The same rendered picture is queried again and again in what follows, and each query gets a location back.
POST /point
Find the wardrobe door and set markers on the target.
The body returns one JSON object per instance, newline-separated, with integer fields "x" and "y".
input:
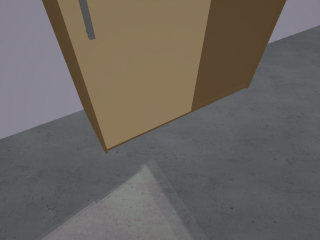
{"x": 141, "y": 69}
{"x": 234, "y": 34}

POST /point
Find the handle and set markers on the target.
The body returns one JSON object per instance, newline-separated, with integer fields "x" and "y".
{"x": 87, "y": 19}

